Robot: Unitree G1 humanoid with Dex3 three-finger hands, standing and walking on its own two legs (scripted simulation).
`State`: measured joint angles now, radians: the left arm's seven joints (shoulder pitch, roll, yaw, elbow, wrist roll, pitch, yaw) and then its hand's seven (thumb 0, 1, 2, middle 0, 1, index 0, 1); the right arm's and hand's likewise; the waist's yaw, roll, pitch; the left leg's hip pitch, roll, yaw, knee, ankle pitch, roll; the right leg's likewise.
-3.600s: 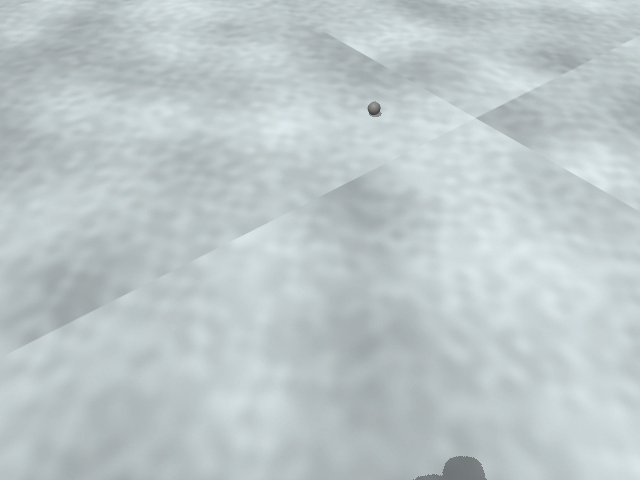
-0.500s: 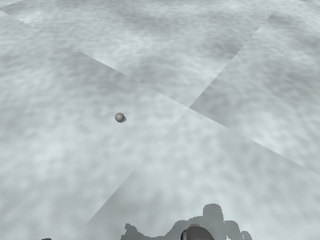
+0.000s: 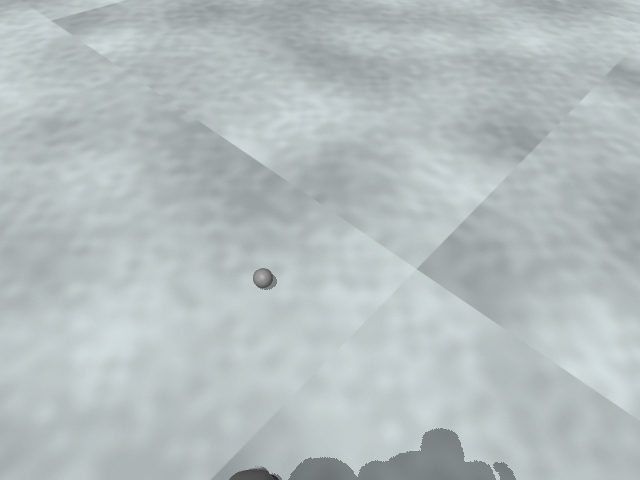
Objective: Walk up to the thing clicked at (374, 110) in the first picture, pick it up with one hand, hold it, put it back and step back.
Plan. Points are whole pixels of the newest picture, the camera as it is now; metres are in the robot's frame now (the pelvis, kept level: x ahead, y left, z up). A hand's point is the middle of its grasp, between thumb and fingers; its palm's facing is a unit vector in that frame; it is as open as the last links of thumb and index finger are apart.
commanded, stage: walk up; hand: left
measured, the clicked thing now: (262, 278) +0.88 +0.25 -0.73
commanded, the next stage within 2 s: none
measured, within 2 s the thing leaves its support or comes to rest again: neither
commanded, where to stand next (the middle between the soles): +0.53 +0.03 m, yaw -2 degrees
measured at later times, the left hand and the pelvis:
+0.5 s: hand (166, 368) +0.29 +0.26 -0.13, palm faces -0.08 -0.91 -0.42, open 7.3 cm; pelvis +0.19 -0.01 -0.01, yaw -2 degrees
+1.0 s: hand (164, 306) +0.41 +0.31 -0.15, palm faces -0.09 -0.93 -0.37, open 7.3 cm; pelvis +0.36 +0.03 +0.00, yaw -2 degrees
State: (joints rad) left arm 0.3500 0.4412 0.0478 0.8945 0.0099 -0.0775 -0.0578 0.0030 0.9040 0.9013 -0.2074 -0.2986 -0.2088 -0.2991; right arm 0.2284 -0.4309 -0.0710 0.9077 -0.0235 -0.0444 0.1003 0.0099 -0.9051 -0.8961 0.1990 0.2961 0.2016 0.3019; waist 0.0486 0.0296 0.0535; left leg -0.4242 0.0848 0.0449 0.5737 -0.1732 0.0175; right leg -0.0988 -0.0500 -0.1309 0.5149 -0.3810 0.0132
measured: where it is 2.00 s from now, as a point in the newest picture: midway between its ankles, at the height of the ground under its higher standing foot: (320, 383)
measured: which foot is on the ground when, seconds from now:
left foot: up 0.00-0.00, down 0.02-0.46, up 0.48-0.82, down 0.84-1.00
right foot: down 0.00-0.04, up 0.06-0.42, down 0.44-0.86, up 0.88-1.00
